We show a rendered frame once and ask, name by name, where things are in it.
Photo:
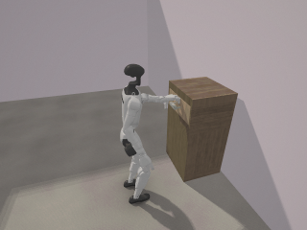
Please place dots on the left robot thigh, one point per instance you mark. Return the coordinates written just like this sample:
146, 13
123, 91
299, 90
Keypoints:
133, 159

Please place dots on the drawer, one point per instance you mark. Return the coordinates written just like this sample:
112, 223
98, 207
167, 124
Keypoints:
185, 108

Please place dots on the cabinet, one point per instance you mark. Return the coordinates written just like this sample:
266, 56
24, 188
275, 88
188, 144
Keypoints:
197, 149

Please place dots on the right robot upper arm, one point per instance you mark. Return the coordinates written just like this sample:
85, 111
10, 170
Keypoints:
133, 107

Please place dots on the left robot upper arm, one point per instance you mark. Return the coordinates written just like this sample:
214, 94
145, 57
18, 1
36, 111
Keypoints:
143, 96

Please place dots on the humanoid robot head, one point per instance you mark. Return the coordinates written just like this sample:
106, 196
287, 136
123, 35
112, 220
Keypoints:
133, 70

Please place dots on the robot right forearm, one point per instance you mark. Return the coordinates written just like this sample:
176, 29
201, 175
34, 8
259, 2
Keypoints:
132, 138

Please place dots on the robot left forearm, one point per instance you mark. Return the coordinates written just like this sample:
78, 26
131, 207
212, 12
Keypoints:
156, 99

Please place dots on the handle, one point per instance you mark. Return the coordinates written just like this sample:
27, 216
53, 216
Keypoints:
173, 105

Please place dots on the robot right hand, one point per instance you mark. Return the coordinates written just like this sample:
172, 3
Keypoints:
145, 161

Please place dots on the robot left hand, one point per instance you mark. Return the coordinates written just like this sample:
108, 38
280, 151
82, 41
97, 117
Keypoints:
171, 97

